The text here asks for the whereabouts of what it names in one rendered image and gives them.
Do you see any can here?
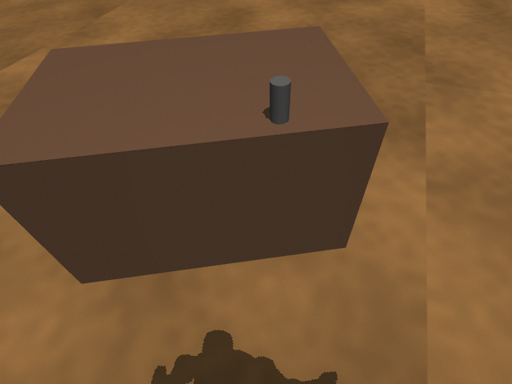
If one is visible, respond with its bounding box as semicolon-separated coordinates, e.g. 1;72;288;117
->
270;76;291;125

